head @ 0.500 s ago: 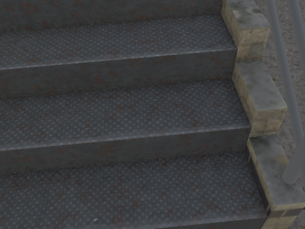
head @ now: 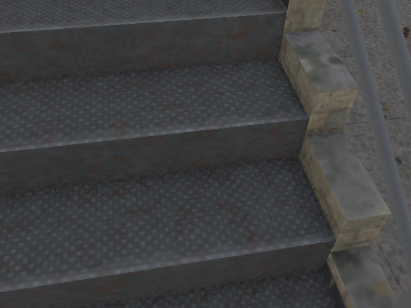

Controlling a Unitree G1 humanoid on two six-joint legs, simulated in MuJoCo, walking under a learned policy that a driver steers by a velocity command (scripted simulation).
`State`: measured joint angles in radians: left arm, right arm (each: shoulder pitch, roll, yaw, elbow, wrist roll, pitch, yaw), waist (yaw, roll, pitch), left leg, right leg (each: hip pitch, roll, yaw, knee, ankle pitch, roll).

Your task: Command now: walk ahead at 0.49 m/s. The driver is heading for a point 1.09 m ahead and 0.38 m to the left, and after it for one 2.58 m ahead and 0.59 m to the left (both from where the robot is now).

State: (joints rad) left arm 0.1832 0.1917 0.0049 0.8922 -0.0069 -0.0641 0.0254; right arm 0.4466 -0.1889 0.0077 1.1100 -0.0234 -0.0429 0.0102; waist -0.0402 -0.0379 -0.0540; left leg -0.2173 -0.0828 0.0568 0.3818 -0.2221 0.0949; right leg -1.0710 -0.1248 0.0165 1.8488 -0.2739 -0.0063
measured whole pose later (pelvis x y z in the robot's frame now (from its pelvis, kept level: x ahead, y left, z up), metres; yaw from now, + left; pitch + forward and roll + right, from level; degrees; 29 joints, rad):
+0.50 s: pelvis +0.26 -0.07 +0.13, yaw +9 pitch +3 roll -1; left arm 0.24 0.21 0.04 0.94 0.08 -0.06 -0.01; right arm 0.20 -0.25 -0.04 0.86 -0.01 -0.04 0.07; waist -0.01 0.06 -0.06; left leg -0.88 -0.03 -0.14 1.85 -0.12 0.20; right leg -0.50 -0.10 -0.22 0.80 -0.33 -0.05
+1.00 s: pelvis +0.52 +0.08 +0.19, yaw +23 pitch +6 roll +3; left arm 0.37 0.19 -0.02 1.06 0.10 -0.10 -0.12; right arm 0.06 -0.21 0.03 0.81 -0.01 -0.02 0.08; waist -0.02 -0.03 -0.11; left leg -0.96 -0.06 0.15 1.33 -0.50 0.10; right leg -0.12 -0.26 -0.13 0.80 -0.16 -0.02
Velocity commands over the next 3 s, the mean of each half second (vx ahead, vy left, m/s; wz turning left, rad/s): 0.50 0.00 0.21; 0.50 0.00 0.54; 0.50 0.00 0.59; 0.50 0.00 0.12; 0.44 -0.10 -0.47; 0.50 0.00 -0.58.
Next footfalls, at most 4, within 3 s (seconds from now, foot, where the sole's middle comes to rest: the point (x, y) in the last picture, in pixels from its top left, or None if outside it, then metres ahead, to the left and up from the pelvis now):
0.28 right None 0.37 -0.17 -0.61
0.92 left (130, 232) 0.62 0.20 -0.45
1.44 right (137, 107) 0.93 0.19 -0.28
1.96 left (16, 103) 0.96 0.55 -0.28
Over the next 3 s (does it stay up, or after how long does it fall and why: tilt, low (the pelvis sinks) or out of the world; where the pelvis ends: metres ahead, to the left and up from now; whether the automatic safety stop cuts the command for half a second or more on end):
stays up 1.37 0.66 0.73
